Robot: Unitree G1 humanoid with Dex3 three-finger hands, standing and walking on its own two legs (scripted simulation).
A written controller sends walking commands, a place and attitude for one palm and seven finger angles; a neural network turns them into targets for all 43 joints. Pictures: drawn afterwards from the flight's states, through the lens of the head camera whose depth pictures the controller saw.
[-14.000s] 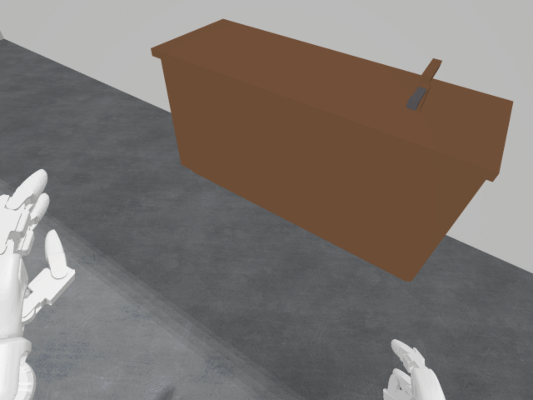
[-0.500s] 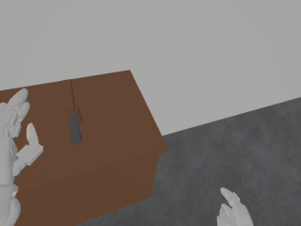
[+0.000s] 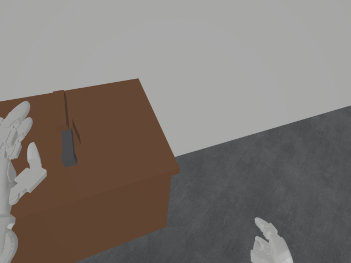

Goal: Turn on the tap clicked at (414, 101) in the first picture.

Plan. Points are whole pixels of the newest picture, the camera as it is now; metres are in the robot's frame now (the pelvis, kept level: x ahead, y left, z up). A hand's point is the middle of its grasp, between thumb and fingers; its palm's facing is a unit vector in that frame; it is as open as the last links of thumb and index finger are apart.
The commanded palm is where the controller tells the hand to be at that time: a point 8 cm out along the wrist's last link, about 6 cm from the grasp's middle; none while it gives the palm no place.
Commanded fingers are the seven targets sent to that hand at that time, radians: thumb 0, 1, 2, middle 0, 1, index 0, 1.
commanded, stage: shuffle to correct the standing spot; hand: left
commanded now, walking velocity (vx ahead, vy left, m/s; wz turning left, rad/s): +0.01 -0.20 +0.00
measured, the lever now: (69, 158) +0.34 +0.29 +0.02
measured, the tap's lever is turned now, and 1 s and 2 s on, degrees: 0 0 0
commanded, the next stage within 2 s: come to a stop and stand still in 0.02 s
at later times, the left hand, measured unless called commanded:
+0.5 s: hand (52, 173) +0.22 +0.23 +0.16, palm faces +0.40 -0.84 -0.36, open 7.4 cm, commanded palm +0.17 +0.26 +0.17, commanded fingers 0.00 0.90 0.90 -0.20 -0.30 -0.20 -0.30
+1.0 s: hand (20, 174) +0.21 +0.28 +0.16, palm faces +0.40 -0.85 -0.34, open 7.4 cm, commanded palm +0.16 +0.31 +0.17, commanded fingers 0.00 0.90 0.90 -0.20 -0.30 -0.20 -0.30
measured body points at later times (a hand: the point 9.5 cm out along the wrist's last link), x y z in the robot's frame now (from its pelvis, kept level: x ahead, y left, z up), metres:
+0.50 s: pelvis +0.01 -0.02 +0.00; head +0.01 -0.01 +0.45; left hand +0.19 +0.27 +0.18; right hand +0.18 -0.25 -0.08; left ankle +0.02 +0.09 -0.74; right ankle +0.00 -0.07 -0.74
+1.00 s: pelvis +0.00 +0.03 +0.00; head +0.00 +0.04 +0.45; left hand +0.19 +0.32 +0.18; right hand +0.18 -0.19 -0.07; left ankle +0.02 +0.09 -0.74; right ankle +0.00 -0.07 -0.74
